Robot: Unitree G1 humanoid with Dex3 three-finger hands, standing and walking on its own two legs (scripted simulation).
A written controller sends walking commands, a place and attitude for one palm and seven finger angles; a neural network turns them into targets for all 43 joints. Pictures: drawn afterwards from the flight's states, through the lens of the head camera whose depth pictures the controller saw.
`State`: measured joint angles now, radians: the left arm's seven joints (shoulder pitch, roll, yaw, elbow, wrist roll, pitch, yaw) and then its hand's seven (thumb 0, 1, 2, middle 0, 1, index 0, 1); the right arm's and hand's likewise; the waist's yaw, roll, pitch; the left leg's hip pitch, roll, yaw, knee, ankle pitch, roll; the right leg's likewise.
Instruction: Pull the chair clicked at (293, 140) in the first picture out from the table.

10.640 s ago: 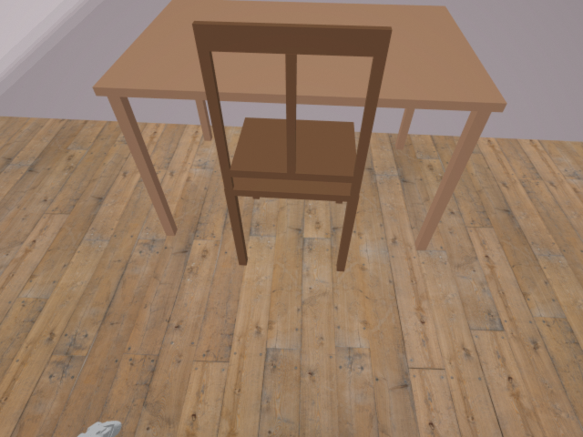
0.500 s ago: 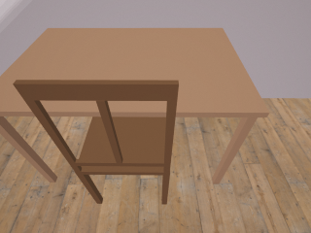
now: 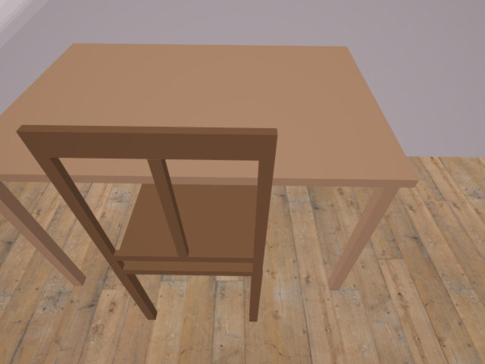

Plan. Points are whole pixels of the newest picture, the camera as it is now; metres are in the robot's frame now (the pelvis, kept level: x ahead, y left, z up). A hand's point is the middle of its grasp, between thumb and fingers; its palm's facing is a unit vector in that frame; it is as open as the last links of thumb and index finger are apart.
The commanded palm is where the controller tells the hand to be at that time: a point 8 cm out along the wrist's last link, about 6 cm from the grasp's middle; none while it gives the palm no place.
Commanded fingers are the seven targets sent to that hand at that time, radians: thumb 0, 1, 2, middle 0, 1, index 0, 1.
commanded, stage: look again from close up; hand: left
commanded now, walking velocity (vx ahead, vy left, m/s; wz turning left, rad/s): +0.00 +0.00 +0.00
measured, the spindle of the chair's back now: (172, 214) +0.44 +0.19 -0.07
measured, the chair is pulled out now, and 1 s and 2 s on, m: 0.00 0.00 0.00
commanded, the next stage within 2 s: none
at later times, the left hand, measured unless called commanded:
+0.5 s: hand out of the picture -0.02 +0.16 -0.18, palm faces +0.04 -0.98 -0.18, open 7.3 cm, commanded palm none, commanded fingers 0.00 0.90 0.90 -0.20 -0.30 -0.20 -0.30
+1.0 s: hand out of the picture -0.03 +0.17 -0.18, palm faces +0.05 -0.98 -0.17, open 7.3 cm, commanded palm none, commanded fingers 0.00 0.90 0.90 -0.20 -0.30 -0.20 -0.30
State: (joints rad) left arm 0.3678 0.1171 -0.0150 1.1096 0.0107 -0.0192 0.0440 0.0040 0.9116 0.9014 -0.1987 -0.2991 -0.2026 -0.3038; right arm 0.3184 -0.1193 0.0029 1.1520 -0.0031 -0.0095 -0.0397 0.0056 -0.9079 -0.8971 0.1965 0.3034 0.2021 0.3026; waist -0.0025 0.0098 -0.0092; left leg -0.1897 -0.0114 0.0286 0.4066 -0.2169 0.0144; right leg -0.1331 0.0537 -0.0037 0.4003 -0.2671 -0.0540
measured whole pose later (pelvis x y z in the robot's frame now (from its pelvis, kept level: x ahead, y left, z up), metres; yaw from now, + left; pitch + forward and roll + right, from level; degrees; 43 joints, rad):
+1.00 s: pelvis +0.01 +0.02 +0.00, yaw +0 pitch +0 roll +0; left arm 0.38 0.12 -0.01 1.11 0.01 -0.01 0.04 0.00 0.91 0.90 -0.20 -0.30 -0.20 -0.30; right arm 0.34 -0.11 0.01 1.15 0.00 -0.02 -0.04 0.01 -0.91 -0.90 0.20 0.30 0.20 0.30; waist 0.00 0.01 -0.02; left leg -0.18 -0.03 0.03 0.41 -0.23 0.04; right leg -0.12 0.03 0.00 0.40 -0.28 -0.03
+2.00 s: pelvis +0.00 +0.01 +0.00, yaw +1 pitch +0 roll +0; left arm 0.39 0.11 -0.01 1.11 0.01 -0.01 0.05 0.00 0.91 0.90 -0.20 -0.30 -0.20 -0.30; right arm 0.35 -0.11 0.01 1.16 0.00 -0.02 -0.05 0.01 -0.91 -0.90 0.20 0.30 0.20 0.30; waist -0.01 0.01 -0.03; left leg -0.19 -0.03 0.02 0.41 -0.22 0.03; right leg -0.12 0.04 -0.02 0.40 -0.27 -0.04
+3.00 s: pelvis +0.00 +0.00 +0.00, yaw +1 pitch +0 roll +0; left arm 0.39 0.11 -0.01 1.11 0.01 -0.01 0.05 0.00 0.91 0.90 -0.20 -0.30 -0.20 -0.30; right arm 0.36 -0.11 0.00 1.16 0.00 -0.02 -0.05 0.01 -0.91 -0.90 0.20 0.30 0.20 0.30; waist -0.01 0.02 -0.03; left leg -0.19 -0.01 0.01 0.41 -0.22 0.01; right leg -0.12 0.06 -0.02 0.38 -0.27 -0.06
